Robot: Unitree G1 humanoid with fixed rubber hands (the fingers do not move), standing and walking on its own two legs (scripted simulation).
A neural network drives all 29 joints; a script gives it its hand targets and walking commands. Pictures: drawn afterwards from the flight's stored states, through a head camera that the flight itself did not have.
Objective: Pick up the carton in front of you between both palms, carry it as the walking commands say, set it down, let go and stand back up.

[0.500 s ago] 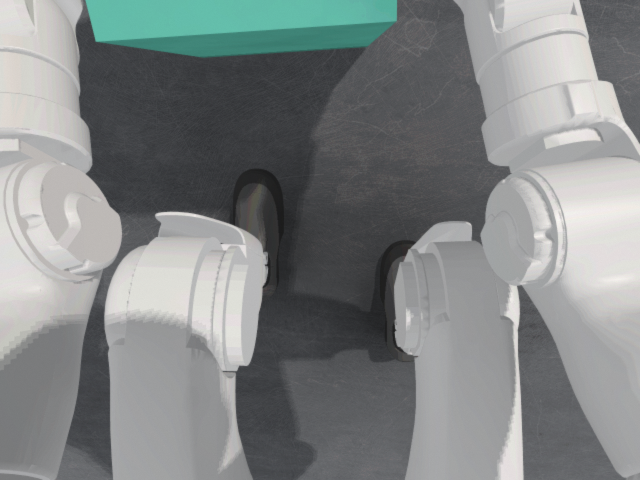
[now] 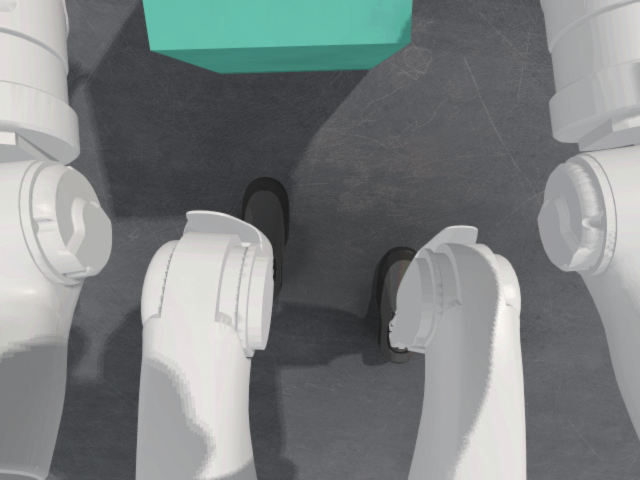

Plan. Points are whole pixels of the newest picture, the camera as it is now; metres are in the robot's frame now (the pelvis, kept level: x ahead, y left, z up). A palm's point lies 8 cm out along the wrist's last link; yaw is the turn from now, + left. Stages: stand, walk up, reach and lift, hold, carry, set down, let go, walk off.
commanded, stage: set down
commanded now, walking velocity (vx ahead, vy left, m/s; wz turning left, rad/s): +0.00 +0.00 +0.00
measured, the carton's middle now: out of the picture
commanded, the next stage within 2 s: let go in 0.82 s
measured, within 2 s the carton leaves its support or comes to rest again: neither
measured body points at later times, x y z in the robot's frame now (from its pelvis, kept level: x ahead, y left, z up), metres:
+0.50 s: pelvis +0.03 +0.01 +0.12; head +0.38 +0.05 +0.40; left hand +0.56 +0.31 +0.01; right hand +0.64 -0.08 +0.01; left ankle +0.17 +0.12 -0.36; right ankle +0.08 -0.11 -0.36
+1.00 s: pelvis +0.05 +0.02 +0.25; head +0.37 +0.06 +0.57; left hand +0.53 +0.31 +0.14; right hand +0.61 -0.09 +0.15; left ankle +0.16 +0.12 -0.36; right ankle +0.08 -0.11 -0.36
